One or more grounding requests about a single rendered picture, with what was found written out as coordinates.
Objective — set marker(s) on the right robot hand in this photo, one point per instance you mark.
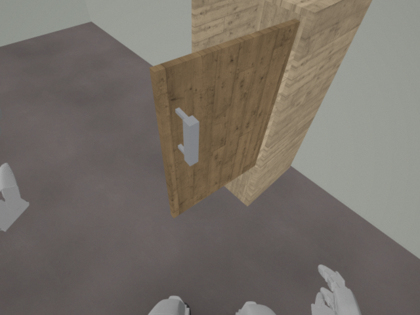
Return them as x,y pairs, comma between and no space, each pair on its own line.
341,302

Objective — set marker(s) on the handle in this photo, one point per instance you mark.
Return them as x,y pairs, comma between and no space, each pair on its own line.
191,137

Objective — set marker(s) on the left robot thigh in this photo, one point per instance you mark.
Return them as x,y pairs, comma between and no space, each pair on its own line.
170,307

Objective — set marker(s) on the left robot hand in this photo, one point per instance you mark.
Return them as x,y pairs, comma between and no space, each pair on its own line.
14,205

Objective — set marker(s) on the cupboard door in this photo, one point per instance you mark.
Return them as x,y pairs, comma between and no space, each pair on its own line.
230,88

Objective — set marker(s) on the robot left shin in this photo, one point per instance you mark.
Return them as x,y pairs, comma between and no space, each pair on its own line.
175,297

